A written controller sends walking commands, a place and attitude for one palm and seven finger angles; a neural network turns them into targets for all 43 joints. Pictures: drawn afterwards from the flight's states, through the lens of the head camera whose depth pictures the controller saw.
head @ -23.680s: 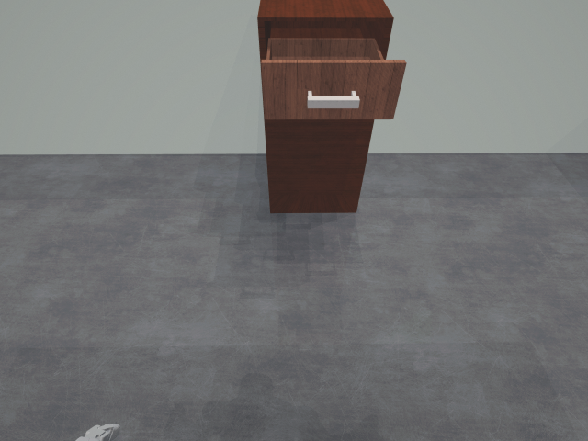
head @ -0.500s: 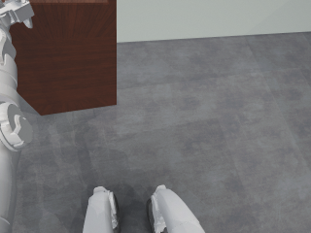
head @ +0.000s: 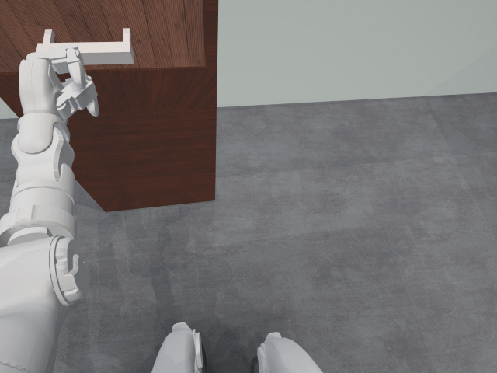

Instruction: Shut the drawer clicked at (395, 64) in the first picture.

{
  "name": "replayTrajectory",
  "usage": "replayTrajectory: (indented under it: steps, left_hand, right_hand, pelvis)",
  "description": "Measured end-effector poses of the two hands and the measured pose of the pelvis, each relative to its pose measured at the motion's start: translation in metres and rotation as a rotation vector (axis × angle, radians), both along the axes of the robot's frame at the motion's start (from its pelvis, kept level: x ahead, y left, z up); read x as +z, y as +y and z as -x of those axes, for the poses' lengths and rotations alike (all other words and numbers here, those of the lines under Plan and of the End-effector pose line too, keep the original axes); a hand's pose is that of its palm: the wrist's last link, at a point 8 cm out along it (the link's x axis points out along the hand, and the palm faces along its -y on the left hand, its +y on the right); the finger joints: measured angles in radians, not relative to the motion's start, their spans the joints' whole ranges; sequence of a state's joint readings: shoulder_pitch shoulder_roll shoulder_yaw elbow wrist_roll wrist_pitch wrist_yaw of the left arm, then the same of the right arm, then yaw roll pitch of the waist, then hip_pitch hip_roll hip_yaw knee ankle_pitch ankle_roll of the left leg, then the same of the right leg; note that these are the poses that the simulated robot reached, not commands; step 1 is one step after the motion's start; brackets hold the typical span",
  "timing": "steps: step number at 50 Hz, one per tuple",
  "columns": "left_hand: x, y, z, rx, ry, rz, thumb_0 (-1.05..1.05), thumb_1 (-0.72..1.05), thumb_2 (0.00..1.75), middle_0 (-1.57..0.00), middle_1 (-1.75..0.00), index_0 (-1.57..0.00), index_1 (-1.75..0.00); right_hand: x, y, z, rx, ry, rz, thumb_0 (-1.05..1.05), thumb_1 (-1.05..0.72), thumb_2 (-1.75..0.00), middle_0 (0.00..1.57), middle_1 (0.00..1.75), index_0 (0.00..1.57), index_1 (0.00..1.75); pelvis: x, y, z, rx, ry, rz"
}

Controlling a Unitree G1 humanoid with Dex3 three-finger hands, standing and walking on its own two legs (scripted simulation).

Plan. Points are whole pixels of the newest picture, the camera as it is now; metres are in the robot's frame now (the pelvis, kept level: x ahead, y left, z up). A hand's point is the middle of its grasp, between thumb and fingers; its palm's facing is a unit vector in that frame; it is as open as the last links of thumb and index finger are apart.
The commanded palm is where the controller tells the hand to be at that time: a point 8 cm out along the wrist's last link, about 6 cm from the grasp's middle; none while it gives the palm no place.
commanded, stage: draw the hand back to the body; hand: left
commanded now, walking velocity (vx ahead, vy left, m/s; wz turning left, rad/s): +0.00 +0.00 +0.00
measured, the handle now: (88, 44) +0.63 +0.22 +0.08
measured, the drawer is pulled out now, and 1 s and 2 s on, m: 0.00 0.00 0.00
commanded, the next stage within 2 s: step back with the hand held close in 1.28 s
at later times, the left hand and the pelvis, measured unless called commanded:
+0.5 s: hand (34, 188) +0.34 +0.21 +0.15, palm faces +0.15 -0.98 -0.16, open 3.2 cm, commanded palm +0.30 +0.26 +0.17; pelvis +0.01 -0.01 +0.05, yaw +3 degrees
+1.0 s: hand out of the picture +0.20 +0.23 +0.21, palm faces +0.39 -0.86 -0.34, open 3.2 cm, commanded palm +0.14 +0.27 +0.24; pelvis +0.00 -0.02 +0.08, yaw +3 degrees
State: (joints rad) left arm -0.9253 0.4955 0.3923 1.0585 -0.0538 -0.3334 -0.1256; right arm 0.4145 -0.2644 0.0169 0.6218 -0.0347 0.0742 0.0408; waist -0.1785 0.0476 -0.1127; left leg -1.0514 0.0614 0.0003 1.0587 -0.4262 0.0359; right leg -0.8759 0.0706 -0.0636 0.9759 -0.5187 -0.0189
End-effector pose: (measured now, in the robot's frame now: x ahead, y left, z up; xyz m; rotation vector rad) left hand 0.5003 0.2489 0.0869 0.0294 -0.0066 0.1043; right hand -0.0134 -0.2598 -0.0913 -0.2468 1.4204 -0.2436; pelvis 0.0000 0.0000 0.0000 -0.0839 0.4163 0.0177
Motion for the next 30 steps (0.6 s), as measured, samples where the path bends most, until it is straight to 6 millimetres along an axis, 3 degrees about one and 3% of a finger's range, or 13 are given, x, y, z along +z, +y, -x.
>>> replayTrajectory:
  steps: [10, 15, 19, 24, 30]
  left_hand:
    - [0.025, 0.007, 0.074, 0.024, 0.025, 0.009, 0.01, 0.90, 0.90, -1.40, -1.60, -1.39, -1.60]
    - [0.053, 0.015, 0.113, 0.025, -0.046, -0.028, 0.01, 0.90, 0.90, -1.40, -1.60, -1.39, -1.60]
    - [0.061, 0.011, 0.143, -0.018, -0.033, -0.023, 0.01, 0.90, 0.90, -1.40, -1.60, -1.39, -1.60]
    - [0.068, 0.006, 0.183, 0.024, 0.028, -0.104, 0.01, 0.90, 0.90, -1.40, -1.60, -1.40, -1.60]
    - [0.084, 0.011, 0.227, 0.155, 0.041, -0.196, 0.01, 0.90, 0.90, -1.40, -1.60, -1.40, -1.60]
  right_hand:
    - [0.019, 0.003, -0.081, 0.025, -0.234, -0.068, 0.01, -0.91, -0.90, 0.20, 0.30, 0.20, 0.30]
    - [0.030, 0.004, -0.130, 0.095, -0.386, -0.080, 0.01, -0.90, -0.90, 0.20, 0.30, 0.20, 0.30]
    - [0.040, 0.007, -0.162, 0.145, -0.494, -0.091, 0.01, -0.91, -0.90, 0.20, 0.30, 0.20, 0.30]
    - [0.058, 0.014, -0.190, 0.180, -0.600, -0.094, 0.01, -0.91, -0.90, 0.20, 0.30, 0.20, 0.30]
    - [0.079, 0.026, -0.206, 0.218, -0.670, -0.094, 0.01, -0.90, -0.90, 0.20, 0.30, 0.20, 0.30]
  pelvis:
    - [0.030, -0.005, -0.025, -0.002, -0.125, -0.032]
    - [0.036, -0.008, -0.026, 0.023, -0.188, -0.040]
    - [0.040, -0.008, -0.021, 0.035, -0.231, -0.050]
    - [0.048, -0.010, -0.013, 0.030, -0.295, -0.067]
    - [0.061, -0.014, -0.002, 0.033, -0.369, -0.080]
